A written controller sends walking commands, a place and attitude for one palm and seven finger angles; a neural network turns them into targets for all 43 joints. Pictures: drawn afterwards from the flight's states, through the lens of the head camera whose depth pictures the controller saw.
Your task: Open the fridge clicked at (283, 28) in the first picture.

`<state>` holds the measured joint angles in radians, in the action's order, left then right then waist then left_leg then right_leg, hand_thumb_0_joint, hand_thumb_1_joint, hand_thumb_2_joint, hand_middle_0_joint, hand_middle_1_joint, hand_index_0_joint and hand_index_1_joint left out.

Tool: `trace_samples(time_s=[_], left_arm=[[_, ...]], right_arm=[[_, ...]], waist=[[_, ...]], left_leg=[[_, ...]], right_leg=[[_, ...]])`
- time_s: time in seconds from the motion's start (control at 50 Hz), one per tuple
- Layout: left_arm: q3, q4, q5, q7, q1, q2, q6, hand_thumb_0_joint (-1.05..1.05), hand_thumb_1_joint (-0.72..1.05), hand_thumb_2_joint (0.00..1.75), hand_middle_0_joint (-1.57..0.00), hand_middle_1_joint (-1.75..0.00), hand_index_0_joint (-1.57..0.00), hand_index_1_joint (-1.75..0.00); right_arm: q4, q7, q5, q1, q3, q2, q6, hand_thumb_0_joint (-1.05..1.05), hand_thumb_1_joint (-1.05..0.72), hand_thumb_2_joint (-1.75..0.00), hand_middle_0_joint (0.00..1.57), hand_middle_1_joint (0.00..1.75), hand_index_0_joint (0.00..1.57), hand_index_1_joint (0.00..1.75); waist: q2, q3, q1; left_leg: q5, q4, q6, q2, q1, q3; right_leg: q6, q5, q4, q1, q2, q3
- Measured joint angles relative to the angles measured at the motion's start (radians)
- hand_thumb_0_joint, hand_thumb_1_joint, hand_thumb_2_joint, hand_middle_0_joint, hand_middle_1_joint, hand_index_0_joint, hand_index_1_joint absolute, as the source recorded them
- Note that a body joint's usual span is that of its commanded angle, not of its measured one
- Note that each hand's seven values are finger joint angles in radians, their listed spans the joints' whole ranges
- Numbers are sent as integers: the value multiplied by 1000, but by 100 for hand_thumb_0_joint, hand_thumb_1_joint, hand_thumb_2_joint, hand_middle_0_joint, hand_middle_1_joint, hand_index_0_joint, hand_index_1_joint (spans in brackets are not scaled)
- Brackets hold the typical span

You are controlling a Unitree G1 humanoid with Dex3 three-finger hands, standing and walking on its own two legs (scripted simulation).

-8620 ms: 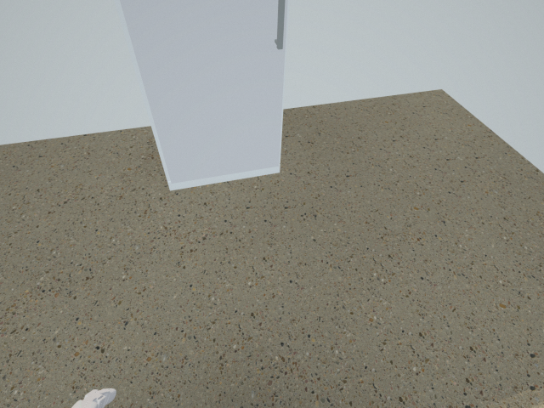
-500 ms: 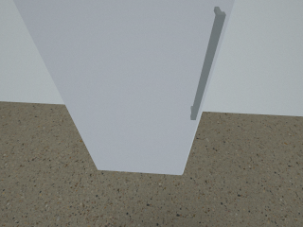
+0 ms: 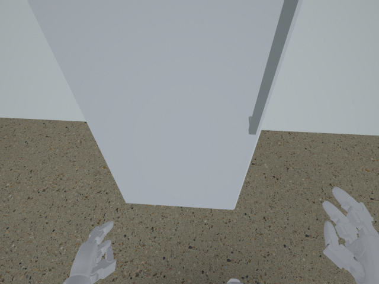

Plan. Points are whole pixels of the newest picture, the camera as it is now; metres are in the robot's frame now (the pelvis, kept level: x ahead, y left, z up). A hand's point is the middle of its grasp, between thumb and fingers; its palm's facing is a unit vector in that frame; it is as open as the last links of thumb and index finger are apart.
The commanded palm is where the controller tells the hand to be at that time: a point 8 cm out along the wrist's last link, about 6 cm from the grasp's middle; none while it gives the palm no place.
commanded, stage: raise the hand to about handle height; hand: right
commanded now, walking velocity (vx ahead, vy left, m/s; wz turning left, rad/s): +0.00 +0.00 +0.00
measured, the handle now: (267, 70) +0.54 -0.13 +0.18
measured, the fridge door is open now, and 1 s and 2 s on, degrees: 0 0 0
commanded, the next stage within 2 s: move the hooked fingers beside the handle in 1.84 s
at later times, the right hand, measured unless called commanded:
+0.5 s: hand (343, 237) +0.22 -0.25 +0.05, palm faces +0.01 +1.00 -0.06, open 10.6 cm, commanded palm +0.18 -0.30 +0.06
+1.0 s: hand (369, 212) +0.25 -0.27 +0.11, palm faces +0.04 +1.00 -0.06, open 13.4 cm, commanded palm +0.22 -0.32 +0.12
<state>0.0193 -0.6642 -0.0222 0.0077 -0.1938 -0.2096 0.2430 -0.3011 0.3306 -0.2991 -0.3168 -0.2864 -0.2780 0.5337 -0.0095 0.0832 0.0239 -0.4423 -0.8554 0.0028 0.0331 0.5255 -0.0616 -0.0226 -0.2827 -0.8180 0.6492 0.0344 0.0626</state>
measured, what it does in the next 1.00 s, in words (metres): stands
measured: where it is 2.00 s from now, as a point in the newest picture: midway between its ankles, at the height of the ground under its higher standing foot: outside the picture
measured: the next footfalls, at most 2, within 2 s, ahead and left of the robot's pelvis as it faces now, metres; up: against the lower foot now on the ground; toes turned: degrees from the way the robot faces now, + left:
none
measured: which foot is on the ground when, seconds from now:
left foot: down 0.00-1.00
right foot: down 0.00-1.00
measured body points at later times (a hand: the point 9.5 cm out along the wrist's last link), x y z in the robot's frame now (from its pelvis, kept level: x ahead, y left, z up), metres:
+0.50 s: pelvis +0.01 +0.01 -0.01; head +0.04 +0.00 +0.43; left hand +0.17 +0.24 -0.09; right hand +0.22 -0.30 +0.06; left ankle -0.01 +0.12 -0.70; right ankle +0.08 -0.11 -0.70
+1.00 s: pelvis +0.01 -0.01 +0.01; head +0.01 -0.01 +0.46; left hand +0.20 +0.22 -0.04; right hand +0.24 -0.33 +0.12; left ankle -0.01 +0.12 -0.70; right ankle +0.08 -0.11 -0.70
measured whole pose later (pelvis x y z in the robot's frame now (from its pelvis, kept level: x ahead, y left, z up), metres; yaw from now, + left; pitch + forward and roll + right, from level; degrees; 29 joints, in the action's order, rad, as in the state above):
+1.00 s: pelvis +0.01 -0.01 +0.01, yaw -1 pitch +3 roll +3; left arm -0.06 -0.57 -0.06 0.11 -0.25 -0.24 0.27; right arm -0.12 0.43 -0.37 -0.16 -0.37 -0.41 0.13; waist 0.04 0.05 -0.02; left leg -0.40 -0.71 0.01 0.01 0.36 -0.09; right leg -0.03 -0.28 -0.76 0.53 0.04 0.02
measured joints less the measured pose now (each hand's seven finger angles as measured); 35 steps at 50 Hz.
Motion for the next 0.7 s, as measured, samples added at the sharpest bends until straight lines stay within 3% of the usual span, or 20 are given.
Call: trace_samples(time_s=[0.02, 0.06, 0.12, 0.24, 0.34, 0.44, 0.56, 0.7], left_arm=[[1, 26, -2, -3, 10, -4, 10, 0, 90, 90, -20, -30, -20, -30], [3, 72, -6, 0, 22, -15, 21, 0, 90, 90, -20, -30, -20, -30], [6, 114, -7, 25, 15, -36, 31, 1, 90, 90, -20, -30, -20, -30], [-7, 91, -6, 75, -13, -46, 45, 1, 90, 90, -20, -30, -20, -30], [-35, 63, -11, 93, -22, -21, 40, 1, 90, 90, -20, -30, -20, -30], [-47, 66, -13, 87, -49, -1, 34, 1, 90, 90, -20, -30, -20, -30], [-36, 70, -17, 73, -89, -18, 37, 1, 90, 90, -20, -30, -20, -30], [-32, 70, -23, 83, -93, -50, 39, 1, 90, 90, -20, -30, -20, -30]], right_arm=[[-12, 65, -20, 1, -12, -7, 28, 1, -77, -84, 21, 39, 21, 39], [-19, 161, -61, -10, -31, -17, 26, 1, -73, -82, 21, 42, 21, 42], [18, 207, -104, -48, -56, -16, -35, 1, -66, -79, 22, 46, 22, 46], [199, 146, -93, -89, -57, -16, -94, 2, -52, -73, 23, 55, 23, 55], [227, 151, -79, -30, -48, -66, -184, 2, -40, -69, 24, 62, 24, 62], [210, 140, -102, -8, -84, -100, -259, 1, -29, -64, 25, 70, 25, 70], [223, 123, -117, -26, -100, -87, -264, 1, -15, -58, 25, 79, 25, 79], [237, 110, -95, -10, -74, -77, -276, 1, 1, -51, 27, 89, 27, 89]], waist=[[1, 7, -4], [0, 15, -16], [2, 23, -44], [15, 13, -76], [31, 2, -57], [41, 3, -27], [48, 17, -21], [44, 4, -32]], left_leg=[[-22, -55, -6, -6, 50, -1], [-61, -148, -13, -14, 127, -4], [-102, -228, -21, -25, 183, -20], [-125, -240, -34, -43, 165, -68], [-99, -177, -34, -52, 123, -77], [-61, -99, -26, -54, 81, -54], [-35, -36, -11, -43, 40, -28], [-20, 8, -1, -30, -16, -25]], right_leg=[[3, -20, -52, 50, 7, -6], [10, -58, -151, 134, 18, -16], [17, -98, -248, 206, 31, -37], [28, -130, -305, 226, 40, -91], [30, -113, -260, 192, 43, -101], [24, -87, -181, 136, 46, -75], [12, -68, -112, 84, 36, -45], [0, -56, -71, 30, 21, -39]])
